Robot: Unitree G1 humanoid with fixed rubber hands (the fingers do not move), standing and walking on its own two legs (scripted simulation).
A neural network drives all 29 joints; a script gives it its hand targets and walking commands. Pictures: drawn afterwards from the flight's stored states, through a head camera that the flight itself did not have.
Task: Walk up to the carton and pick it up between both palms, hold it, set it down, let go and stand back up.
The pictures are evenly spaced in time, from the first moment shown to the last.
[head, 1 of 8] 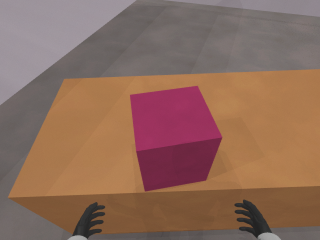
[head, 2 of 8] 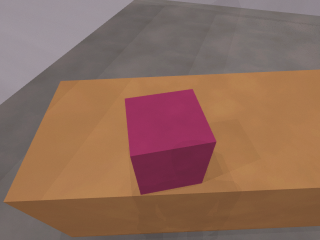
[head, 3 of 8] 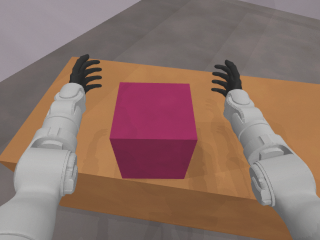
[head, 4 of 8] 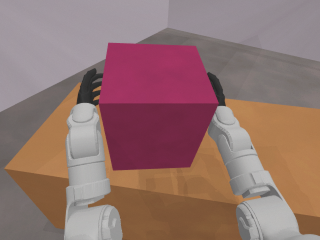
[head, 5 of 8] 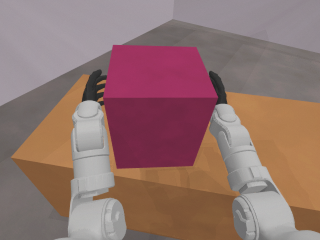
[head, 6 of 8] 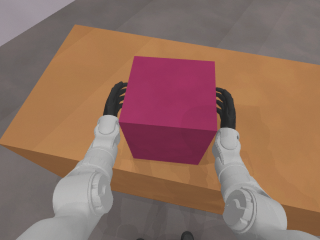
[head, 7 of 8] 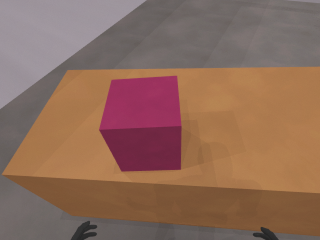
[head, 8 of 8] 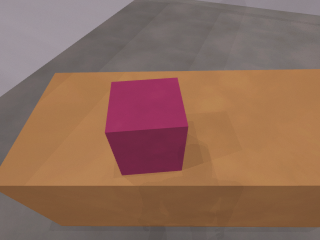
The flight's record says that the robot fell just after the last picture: no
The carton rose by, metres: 0.22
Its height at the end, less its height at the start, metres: +0.00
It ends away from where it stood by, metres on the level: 0.03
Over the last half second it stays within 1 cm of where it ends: yes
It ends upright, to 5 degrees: yes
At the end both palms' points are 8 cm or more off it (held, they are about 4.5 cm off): yes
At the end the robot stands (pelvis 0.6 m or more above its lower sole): yes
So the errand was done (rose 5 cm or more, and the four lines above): yes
